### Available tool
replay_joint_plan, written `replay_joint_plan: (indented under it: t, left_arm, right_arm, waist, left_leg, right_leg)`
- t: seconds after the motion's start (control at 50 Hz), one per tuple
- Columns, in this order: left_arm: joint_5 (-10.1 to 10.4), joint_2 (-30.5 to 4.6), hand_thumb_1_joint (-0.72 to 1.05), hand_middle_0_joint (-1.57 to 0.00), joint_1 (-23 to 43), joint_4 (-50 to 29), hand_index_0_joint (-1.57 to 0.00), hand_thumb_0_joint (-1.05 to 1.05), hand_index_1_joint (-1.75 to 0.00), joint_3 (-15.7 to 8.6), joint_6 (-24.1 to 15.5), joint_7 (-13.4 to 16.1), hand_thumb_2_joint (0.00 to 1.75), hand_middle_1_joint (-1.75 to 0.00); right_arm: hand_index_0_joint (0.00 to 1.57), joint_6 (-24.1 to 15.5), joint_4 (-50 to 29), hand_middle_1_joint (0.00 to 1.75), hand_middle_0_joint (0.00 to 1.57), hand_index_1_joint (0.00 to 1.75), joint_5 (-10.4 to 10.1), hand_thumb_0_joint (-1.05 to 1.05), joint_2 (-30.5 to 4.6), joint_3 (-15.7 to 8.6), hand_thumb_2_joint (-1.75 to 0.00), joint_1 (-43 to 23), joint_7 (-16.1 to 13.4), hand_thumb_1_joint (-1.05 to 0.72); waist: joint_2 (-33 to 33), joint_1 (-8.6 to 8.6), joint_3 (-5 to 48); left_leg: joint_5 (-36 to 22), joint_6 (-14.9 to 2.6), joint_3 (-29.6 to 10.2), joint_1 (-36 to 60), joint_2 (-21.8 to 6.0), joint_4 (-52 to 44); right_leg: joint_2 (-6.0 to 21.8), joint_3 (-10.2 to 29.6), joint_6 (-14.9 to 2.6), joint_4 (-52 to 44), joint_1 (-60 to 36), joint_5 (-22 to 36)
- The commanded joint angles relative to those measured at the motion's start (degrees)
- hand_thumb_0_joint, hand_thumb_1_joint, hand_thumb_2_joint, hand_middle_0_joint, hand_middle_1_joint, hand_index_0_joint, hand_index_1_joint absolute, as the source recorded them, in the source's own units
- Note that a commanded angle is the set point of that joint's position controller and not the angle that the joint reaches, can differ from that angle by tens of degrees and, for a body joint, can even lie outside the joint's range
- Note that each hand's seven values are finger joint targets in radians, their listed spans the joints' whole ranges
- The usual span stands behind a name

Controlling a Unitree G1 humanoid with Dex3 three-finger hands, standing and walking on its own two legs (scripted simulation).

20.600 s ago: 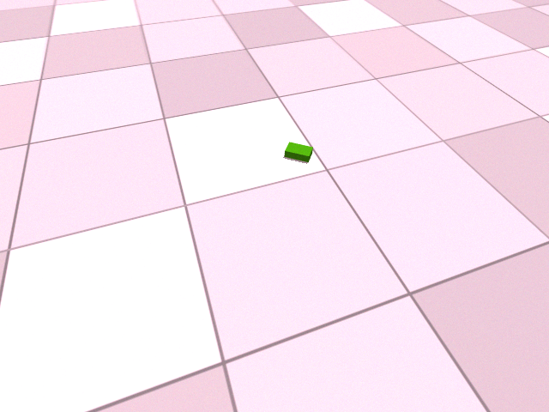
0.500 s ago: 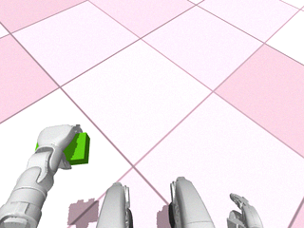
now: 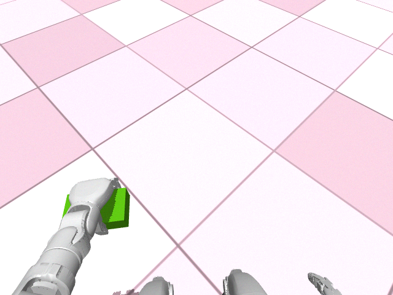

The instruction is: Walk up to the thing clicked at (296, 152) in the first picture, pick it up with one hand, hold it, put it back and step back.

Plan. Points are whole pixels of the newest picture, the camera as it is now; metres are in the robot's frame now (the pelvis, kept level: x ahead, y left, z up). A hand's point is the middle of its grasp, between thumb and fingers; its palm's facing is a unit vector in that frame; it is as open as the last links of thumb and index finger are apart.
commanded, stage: lift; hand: left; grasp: from above
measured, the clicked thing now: (97, 210) +0.33 +0.24 -0.10
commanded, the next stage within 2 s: hold in 0.06 s
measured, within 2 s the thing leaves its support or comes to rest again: neither
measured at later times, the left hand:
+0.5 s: hand (91, 194) +0.34 +0.23 -0.02, palm faces -0.46 -0.06 -0.89, open 11.0 cm
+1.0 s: hand (91, 196) +0.32 +0.22 +0.00, palm faces -0.46 -0.04 -0.89, open 11.0 cm
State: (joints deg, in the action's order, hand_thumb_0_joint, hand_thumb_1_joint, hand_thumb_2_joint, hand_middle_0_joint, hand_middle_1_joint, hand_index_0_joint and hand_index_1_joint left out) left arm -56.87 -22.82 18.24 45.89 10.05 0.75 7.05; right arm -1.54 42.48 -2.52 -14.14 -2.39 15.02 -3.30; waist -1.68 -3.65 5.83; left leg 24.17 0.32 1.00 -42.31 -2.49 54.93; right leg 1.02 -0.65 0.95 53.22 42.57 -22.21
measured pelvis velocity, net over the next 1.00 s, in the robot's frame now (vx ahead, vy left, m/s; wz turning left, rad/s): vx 0.02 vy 0.00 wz -0.02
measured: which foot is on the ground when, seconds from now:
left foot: down 0.00-1.00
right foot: down 0.00-1.00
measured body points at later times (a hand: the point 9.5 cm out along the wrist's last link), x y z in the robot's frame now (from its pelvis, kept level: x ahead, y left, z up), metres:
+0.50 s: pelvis +0.03 +0.01 +0.03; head +0.05 +0.00 +0.48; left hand +0.36 +0.23 +0.03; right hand +0.13 -0.26 -0.09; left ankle +0.03 +0.12 -0.68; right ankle +0.04 -0.13 -0.68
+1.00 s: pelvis +0.02 +0.00 +0.04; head +0.04 -0.02 +0.49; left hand +0.34 +0.22 +0.05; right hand +0.14 -0.26 -0.07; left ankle +0.03 +0.12 -0.68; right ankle +0.04 -0.13 -0.68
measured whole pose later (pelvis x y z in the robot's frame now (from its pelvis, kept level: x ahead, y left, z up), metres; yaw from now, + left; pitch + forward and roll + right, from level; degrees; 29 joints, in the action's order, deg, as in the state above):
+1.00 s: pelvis +0.02 +0.00 +0.04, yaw -1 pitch +4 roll +0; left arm -56.7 -23.2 14.1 38.0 11.4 -1.3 -1.1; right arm 2.7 39.1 -3.6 -14.8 -2.3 13.5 -3.0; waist -2.6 -0.8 2.9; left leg 17.3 0.3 3.3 -20.9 -1.7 34.5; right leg 1.3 1.1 1.1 34.9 22.8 -16.0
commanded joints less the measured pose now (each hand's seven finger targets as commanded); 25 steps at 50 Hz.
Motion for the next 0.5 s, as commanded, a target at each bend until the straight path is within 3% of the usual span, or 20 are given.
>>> replay_joint_plan:
  t: [0.0,0.2,0.22,0.28,0.34,0.38,0.48]
  left_arm:
    - [0.3,-12.1,0.53,-0.90,15.9,-10.5,-0.91,0.00,-0.70,-4.7,0.1,1.7,0.80,-0.71]
    - [-0.7,-12.3,0.58,-0.93,18.1,-11.9,-0.95,0.00,-0.74,-4.2,-0.5,1.3,0.85,-0.75]
    - [-0.8,-11.2,0.58,-0.93,17.9,-11.5,-0.95,0.00,-0.74,-3.5,-0.6,0.9,0.83,-0.76]
    - [-0.4,-12.3,0.60,-0.94,17.7,-11.5,-0.96,0.00,-0.74,-3.8,-0.8,-0.4,0.85,-0.76]
    - [-0.1,-10.8,0.57,-0.92,16.5,-11.4,-0.94,0.00,-0.73,-2.9,-1.1,-1.8,0.84,-0.75]
    - [-0.1,-11.5,0.58,-0.94,16.0,-11.5,-0.95,0.00,-0.73,-3.2,-1.2,-2.3,0.88,-0.74]
    - [-0.3,-11.3,0.59,-0.95,16.2,-12.7,-0.96,0.00,-0.74,-3.5,-1.6,-3.3,0.90,-0.75]
  right_arm:
    - [0.20,-1.7,-6.4,0.30,0.20,0.30,0.0,0.00,-8.0,-2.6,-0.90,-0.6,-0.3,-0.89]
    - [0.20,-1.2,-5.8,0.30,0.20,0.30,-0.1,0.00,-8.0,-2.6,-0.89,-0.7,-0.3,-0.89]
    - [0.20,-1.2,-5.8,0.30,0.20,0.30,-0.1,0.00,-8.0,-2.7,-0.89,-0.6,-0.3,-0.89]
    - [0.20,-0.9,-6.0,0.30,0.20,0.30,-0.2,0.00,-8.4,-3.0,-0.89,-1.0,-0.1,-0.89]
    - [0.20,-0.6,-6.2,0.30,0.20,0.30,-0.1,0.00,-8.2,-3.0,-0.89,-0.9,0.0,-0.89]
    - [0.20,-0.3,-6.9,0.30,0.20,0.30,-0.3,0.00,-8.4,-2.9,-0.89,-1.4,0.1,-0.89]
    - [0.20,0.5,-7.8,0.30,0.20,0.30,-0.3,0.00,-8.2,-2.8,-0.89,-1.6,0.2,-0.89]
  waist:
    - [-0.7,0.74,14.6]
    - [-0.8,0.97,14.7]
    - [-0.4,0.46,14.2]
    - [-1.4,1.46,14.4]
    - [-0.3,1.14,14.3]
    - [-0.2,1.87,13.3]
    - [0.1,1.68,12.4]
  left_leg:
    - [-9.1,-0.72,-0.8,12.3,3.2,-11.4]
    - [-15.3,-0.47,-0.4,19.3,3.0,-16.2]
    - [-15.8,-0.49,-0.2,19.4,3.1,-16.3]
    - [-18.2,-0.22,-0.2,22.1,2.9,-17.8]
    - [-21.3,-0.21,-0.4,23.4,2.7,-18.4]
    - [-21.7,-0.32,0.0,23.4,3.0,-19.1]
    - [-22.7,-0.50,0.3,23.9,3.0,-19.8]
  right_leg:
    - [-2.4,1.7,-1.29,-12.2,-11.6,8.1]
    - [-2.7,1.1,-1.45,-15.9,-15.9,13.3]
    - [-2.7,1.3,-1.43,-16.3,-16.6,13.8]
    - [-2.9,0.7,-1.66,-17.1,-17.8,15.0]
    - [-3.1,0.5,-1.71,-17.4,-18.9,17.5]
    - [-3.0,0.5,-1.71,-18.1,-20.3,18.0]
    - [-3.1,0.8,-1.63,-19.0,-21.0,19.5]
